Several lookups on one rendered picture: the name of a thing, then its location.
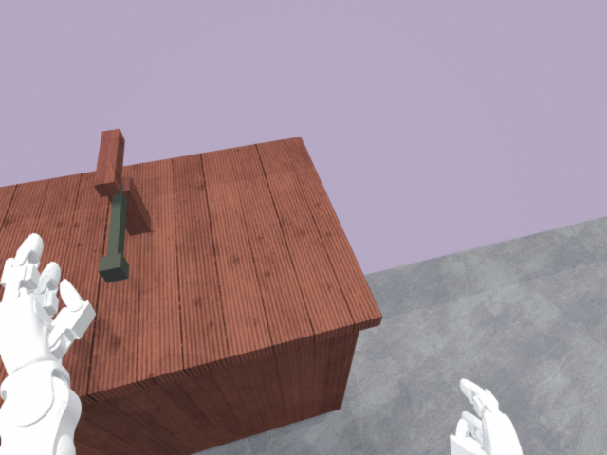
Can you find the left robot forearm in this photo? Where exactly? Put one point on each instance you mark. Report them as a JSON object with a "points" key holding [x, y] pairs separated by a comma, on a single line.
{"points": [[40, 412]]}

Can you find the robot left hand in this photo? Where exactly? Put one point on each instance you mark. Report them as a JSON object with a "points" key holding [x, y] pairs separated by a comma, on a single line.
{"points": [[28, 306]]}

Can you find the tap lever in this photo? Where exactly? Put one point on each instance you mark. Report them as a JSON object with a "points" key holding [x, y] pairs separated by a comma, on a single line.
{"points": [[114, 267]]}

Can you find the robot right hand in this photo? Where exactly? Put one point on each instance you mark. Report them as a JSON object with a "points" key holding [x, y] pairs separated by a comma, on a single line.
{"points": [[494, 435]]}

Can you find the counter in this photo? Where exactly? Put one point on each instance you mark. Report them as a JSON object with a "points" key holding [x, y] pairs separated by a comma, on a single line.
{"points": [[242, 307]]}

